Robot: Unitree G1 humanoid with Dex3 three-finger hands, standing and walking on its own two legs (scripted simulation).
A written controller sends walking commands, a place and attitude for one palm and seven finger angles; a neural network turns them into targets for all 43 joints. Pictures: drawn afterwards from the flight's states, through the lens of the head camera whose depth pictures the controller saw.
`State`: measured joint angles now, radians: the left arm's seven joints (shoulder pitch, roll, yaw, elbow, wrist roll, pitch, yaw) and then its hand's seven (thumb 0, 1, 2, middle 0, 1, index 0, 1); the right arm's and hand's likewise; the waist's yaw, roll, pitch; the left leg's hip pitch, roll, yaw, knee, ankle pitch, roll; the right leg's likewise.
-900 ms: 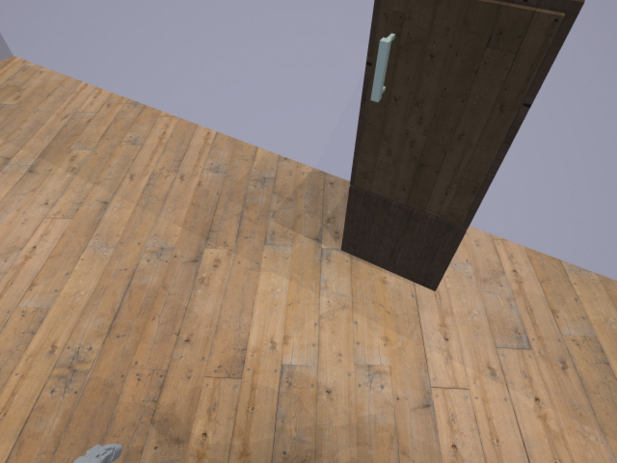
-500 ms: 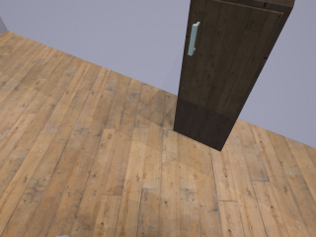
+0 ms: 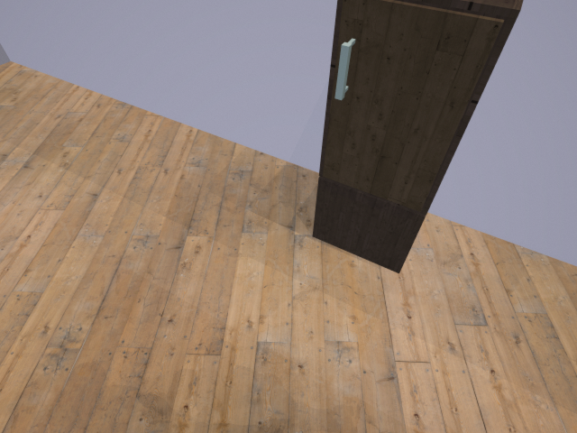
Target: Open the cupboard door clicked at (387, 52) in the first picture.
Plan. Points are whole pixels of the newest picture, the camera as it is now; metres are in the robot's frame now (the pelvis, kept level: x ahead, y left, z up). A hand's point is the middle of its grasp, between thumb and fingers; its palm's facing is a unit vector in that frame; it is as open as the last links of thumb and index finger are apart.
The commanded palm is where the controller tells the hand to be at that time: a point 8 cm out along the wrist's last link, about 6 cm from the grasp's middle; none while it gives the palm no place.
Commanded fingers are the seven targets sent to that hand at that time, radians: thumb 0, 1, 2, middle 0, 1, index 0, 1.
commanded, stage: look at it before walking up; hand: left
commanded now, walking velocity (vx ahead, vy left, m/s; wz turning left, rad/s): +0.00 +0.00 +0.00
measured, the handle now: (345, 69) +0.99 -0.10 +0.04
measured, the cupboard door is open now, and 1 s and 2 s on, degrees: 0 0 0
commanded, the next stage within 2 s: turn to face it in 0.54 s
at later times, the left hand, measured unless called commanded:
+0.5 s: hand out of the picture +0.07 +0.24 -0.15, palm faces -0.02 -0.94 -0.34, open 7.3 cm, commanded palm none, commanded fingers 0.00 0.90 0.90 -0.20 -0.30 -0.20 -0.30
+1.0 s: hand out of the picture +0.07 +0.19 -0.18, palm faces -0.13 -0.95 -0.27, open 7.3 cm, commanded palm none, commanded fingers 0.00 0.90 0.90 -0.20 -0.30 -0.20 -0.30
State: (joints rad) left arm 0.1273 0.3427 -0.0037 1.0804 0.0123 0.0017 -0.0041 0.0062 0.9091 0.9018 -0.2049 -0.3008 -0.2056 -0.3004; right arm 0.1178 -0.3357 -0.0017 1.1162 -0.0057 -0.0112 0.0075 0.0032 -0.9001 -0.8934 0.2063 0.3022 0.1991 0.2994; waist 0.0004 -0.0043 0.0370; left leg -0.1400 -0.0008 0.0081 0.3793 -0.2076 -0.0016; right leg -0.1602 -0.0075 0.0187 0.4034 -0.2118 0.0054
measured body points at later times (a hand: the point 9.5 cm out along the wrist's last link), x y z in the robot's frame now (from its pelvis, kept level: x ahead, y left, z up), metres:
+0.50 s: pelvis +0.00 +0.00 +0.00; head +0.01 -0.01 +0.45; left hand +0.07 +0.29 -0.13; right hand +0.08 -0.30 -0.13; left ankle +0.00 +0.12 -0.74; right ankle +0.01 -0.12 -0.74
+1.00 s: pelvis -0.01 -0.02 -0.02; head +0.02 -0.04 +0.43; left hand +0.07 +0.24 -0.16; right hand +0.04 -0.28 -0.17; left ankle +0.00 +0.12 -0.74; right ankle -0.01 -0.11 -0.74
